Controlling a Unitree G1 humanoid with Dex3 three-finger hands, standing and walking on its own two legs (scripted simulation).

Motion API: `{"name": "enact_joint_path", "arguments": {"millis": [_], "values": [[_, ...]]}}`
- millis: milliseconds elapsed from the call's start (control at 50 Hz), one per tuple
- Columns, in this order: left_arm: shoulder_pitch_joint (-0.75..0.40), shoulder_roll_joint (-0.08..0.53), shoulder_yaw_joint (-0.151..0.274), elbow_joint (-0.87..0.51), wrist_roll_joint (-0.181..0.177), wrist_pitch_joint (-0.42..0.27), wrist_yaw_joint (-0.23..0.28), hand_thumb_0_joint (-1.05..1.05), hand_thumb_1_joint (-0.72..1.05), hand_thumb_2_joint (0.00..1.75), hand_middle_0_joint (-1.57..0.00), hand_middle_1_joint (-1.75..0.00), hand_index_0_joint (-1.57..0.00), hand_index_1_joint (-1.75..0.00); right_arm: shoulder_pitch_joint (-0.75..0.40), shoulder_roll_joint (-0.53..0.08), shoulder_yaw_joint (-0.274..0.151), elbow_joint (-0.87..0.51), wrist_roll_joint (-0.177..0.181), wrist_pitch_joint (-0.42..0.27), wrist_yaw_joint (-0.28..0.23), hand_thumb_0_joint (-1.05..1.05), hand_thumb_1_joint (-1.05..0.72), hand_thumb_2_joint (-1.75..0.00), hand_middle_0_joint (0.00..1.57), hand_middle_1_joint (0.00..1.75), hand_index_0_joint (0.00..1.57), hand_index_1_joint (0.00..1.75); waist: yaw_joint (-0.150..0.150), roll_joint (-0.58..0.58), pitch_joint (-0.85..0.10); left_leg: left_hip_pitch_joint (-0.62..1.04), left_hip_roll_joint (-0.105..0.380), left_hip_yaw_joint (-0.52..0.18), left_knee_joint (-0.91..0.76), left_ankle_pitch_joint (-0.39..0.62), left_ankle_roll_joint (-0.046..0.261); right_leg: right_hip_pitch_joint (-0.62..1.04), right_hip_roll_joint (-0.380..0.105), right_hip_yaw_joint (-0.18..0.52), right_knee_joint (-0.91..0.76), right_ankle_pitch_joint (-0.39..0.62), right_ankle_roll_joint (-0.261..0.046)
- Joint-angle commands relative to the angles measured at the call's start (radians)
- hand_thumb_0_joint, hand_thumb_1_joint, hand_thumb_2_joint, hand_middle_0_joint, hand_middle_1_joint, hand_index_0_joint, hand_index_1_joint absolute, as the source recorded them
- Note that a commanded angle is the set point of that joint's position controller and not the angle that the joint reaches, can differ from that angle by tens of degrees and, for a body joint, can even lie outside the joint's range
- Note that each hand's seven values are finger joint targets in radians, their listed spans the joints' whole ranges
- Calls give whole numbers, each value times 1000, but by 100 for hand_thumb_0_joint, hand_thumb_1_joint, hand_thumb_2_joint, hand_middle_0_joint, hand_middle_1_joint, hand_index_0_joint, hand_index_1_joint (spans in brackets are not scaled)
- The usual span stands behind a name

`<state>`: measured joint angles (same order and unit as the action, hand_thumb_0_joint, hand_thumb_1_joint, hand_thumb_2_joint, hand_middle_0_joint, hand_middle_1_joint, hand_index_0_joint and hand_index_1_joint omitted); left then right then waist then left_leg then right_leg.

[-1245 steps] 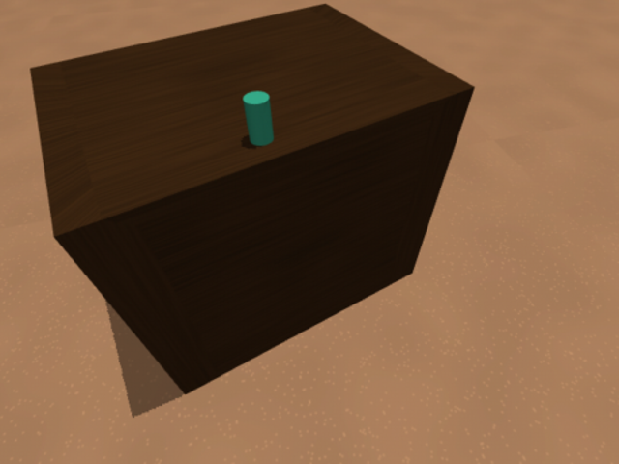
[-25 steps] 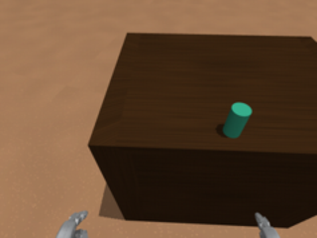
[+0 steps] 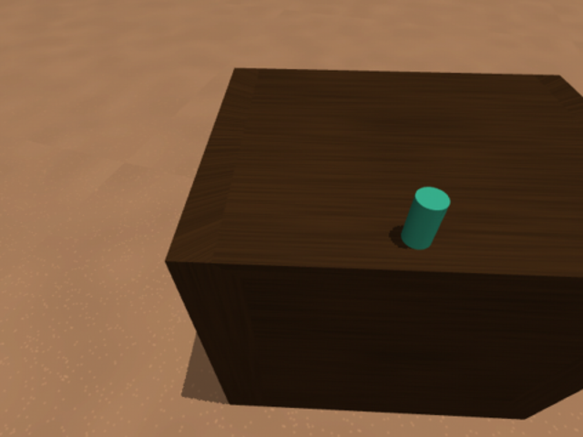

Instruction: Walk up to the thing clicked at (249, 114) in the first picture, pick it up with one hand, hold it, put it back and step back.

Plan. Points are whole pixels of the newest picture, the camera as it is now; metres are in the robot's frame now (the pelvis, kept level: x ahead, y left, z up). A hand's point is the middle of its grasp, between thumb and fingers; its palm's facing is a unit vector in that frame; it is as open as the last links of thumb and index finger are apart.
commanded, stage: home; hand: right
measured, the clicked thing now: (423, 219) +0.42 -0.18 +0.07
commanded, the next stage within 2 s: stand in 1.06 s
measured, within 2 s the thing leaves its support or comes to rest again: neither
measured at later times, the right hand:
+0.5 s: hand out of the picture +0.07 -0.25 -0.15, palm faces -0.06 +0.93 -0.36, open 17.5 cm
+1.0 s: hand out of the picture +0.08 -0.25 -0.15, palm faces -0.05 +0.93 -0.35, open 17.5 cm
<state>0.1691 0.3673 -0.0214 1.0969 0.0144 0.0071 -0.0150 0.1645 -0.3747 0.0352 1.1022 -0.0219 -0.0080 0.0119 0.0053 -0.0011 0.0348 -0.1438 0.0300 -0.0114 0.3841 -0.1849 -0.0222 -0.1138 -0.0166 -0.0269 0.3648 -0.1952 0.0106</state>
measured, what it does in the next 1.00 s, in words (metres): stands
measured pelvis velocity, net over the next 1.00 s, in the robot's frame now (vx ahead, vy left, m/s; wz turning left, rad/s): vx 0.00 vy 0.00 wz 0.00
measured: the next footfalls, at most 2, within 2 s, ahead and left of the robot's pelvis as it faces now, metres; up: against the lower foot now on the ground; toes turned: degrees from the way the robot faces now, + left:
none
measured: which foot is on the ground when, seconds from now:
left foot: down 0.00-1.00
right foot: down 0.00-1.00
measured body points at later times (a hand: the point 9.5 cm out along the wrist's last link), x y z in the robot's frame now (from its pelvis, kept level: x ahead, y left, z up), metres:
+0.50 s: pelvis +0.00 +0.00 +0.00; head +0.00 +0.00 +0.45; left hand +0.06 +0.31 -0.13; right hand +0.07 -0.30 -0.13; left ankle +0.02 +0.13 -0.75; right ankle +0.01 -0.13 -0.75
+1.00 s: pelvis +0.00 +0.00 +0.00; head +0.01 +0.01 +0.45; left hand +0.07 +0.31 -0.13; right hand +0.08 -0.30 -0.13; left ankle +0.02 +0.13 -0.75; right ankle +0.01 -0.13 -0.75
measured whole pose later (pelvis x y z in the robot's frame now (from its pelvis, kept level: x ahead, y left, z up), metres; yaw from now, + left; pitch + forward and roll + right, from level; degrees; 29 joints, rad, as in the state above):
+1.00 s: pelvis +0.00 +0.00 +0.00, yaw +0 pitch -3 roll +0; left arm 0.14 0.36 0.00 1.13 0.01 0.00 -0.01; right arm 0.13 -0.36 0.02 1.12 -0.02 -0.01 0.00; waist 0.01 0.00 0.05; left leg -0.12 0.02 -0.01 0.34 -0.17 -0.02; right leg -0.09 -0.03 -0.03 0.33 -0.18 0.02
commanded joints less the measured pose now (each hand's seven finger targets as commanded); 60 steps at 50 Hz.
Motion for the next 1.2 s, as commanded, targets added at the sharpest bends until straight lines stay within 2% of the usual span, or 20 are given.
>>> {"name": "enact_joint_path", "arguments": {"millis": [0, 60, 80, 140, 220, 280, 360, 400, 500, 600, 700, 880, 920, 960, 1060, 1140, 1180], "values": [[-53, 219, 48, -54, 4, -26, 14, 0, 90, 90, -20, -30, -20, -30, -52, -220, -47, -59, 4, -26, -19, 0, 59, -3, 5, 4, 5, 4, -1, 8, 10, -40, 78, -95, -96, -9, 49, -29, -96, 106, -104, -25, -37], [-51, 217, 50, -47, 6, -25, 14, 0, 90, 90, -20, -30, -20, -30, -46, -217, -50, -57, 4, -22, -18, 0, 60, -2, 5, 4, 5, 4, -3, -7, 23, -49, 76, -97, -100, -65, 50, -48, -93, 105, -115, -98, -36], [-51, 216, 52, -46, 6, -25, 14, 0, 90, 90, -20, -30, -20, -30, -50, -218, -54, -58, 4, -23, -19, 0, 59, -3, 5, 4, 5, 4, -2, -3, -6, -20, 82, -96, -94, -48, 54, -43, -97, 109, -109, -68, -39], [-57, 214, 55, -44, 5, -29, 17, 0, 90, 90, -20, -30, -20, -30, -51, -210, -54, -57, 5, -24, -19, 0, 59, -3, 5, 4, 5, 4, -5, -4, -16, -17, 83, -97, -89, 9, 51, -24, -98, 107, -107, -14, -34], [-54, 204, 54, -41, 2, -27, 15, 0, 90, 90, -20, -30, -20, -30, -57, -209, -54, -55, 5, -23, -20, 0, 59, -3, 5, 5, 5, 5, -3, 10, -7, -21, 84, -96, -98, -6, 50, -28, -98, 103, -106, -15, -34], [-58, 206, 57, -41, 2, -26, 16, 0, 90, 90, -20, -30, -20, -30, -62, -204, -52, -59, 7, -25, -22, 0, 58, -3, 5, 5, 5, 5, 0, 5, -28, -13, 87, -96, -101, 48, 48, -3, -101, 99, -92, 39, -33], [-59, 204, 56, -35, 2, -27, 18, 0, 90, 90, -20, -30, -20, -30, -63, -202, -51, -54, 10, -22, -22, 0, 59, -3, 5, 4, 5, 4, 0, -10, -13, -12, 85, -95, -103, 50, 47, -15, -100, 95, -101, 23, -32], [-58, 205, 57, -36, 0, -28, 17, 0, 90, 90, -20, -30, -20, -30, -59, -206, -51, -54, 9, -25, -23, 0, 58, -3, 5, 5, 5, 5, 0, 5, -33, 5, 89, -93, -101, 76, 48, 0, -106, 100, -93, 64, -31], [-61, 205, 57, -35, 1, -28, 18, 0, 90, 90, -20, -30, -20, -30, -67, -207, -52, -53, 9, -24, -24, 0, 58, -3, 5, 5, 5, 5, 0, -4, -46, 20, 93, -91, -91, 115, 48, 6, -109, 96, -94, 83, -30], [-71, 201, 57, -36, -2, -25, 19, 0, 90, 90, -20, -30, -20, -30, -75, -208, -54, -51, 9, -23, -25, 0, 57, -4, 5, 5, 5, 5, 2, 9, -35, 3, 92, -90, -96, 110, 48, 15, -109, 95, -95, 82, -31], [-75, 202, 60, -32, 0, -25, 19, 0, 90, 90, -20, -30, -20, -30, -76, -205, -57, -49, 8, -22, -24, 0, 59, -3, 5, 4, 5, 4, -1, -2, -12, -5, 89, -95, -109, 54, 45, -7, -106, 91, -103, 22, -30], [-72, 205, 62, -37, 0, -29, 19, 0, 90, 90, -20, -30, -20, -30, -76, -203, -60, -48, 9, -24, -25, 0, 58, -3, 5, 5, 5, 5, -2, 0, -59, 26, 94, -85, -90, 139, 48, 32, -115, 93, -93, 120, -30], [-74, 205, 62, -36, -1, -26, 19, 0, 90, 90, -20, -30, -20, -30, -81, -200, -59, -47, 11, -25, -25, 0, 58, -3, 5, 5, 5, 5, -2, 1, -47, 30, 94, -88, -97, 139, 44, 20, -112, 88, -90, 106, -31], [-75, 196, 60, -32, -2, -24, 18, 0, 90, 90, -20, -30, -20, -30, -67, -198, -55, -41, 9, -24, -25, 0, 59, -3, 5, 4, 5, 4, -3, 13, -25, 0, 89, -87, -116, 85, 43, 17, -110, 87, -93, 77, -29], [-70, 200, 61, -34, -1, -29, 20, 0, 90, 90, -20, -30, -20, -30, -73, -203, -60, -42, 10, -23, -25, 0, 58, -3, 5, 5, 5, 5, -1, -4, -52, 36, 96, -85, -94, 143, 46, 23, -117, 92, -99, 114, -27], [-69, 199, 62, -31, -4, -27, 20, 0, 90, 90, -20, -30, -20, -30, -76, -203, -59, -40, 11, -22, -25, 0, 58, -3, 5, 5, 5, 5, -1, 7, -43, 30, 94, -90, -103, 138, 45, 22, -115, 89, -97, 109, -28], [-74, 199, 63, -32, -2, -27, 20, 0, 90, 90, -20, -30, -20, -30, -73, -198, -60, -40, 10, -22, -25, 0, 42, -19, 20, 21, 20, 21, -3, -7, -32, 21, 91, -87, -107, 120, 42, 18, -114, 88, -100, 92, -27]]}}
